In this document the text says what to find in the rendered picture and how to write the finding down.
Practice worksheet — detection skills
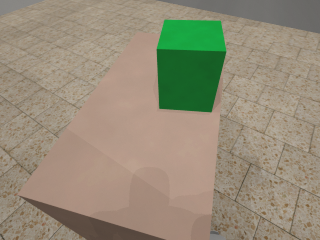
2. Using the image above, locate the carton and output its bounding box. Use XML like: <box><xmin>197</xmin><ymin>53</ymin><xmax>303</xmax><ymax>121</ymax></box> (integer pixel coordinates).
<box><xmin>156</xmin><ymin>19</ymin><xmax>227</xmax><ymax>113</ymax></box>

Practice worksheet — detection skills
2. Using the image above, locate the pedestal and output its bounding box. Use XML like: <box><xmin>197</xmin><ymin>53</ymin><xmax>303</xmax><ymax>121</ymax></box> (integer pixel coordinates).
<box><xmin>17</xmin><ymin>32</ymin><xmax>227</xmax><ymax>240</ymax></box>

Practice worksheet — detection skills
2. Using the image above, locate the right robot shin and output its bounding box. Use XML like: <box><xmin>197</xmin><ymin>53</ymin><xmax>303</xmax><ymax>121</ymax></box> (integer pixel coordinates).
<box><xmin>210</xmin><ymin>230</ymin><xmax>219</xmax><ymax>235</ymax></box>

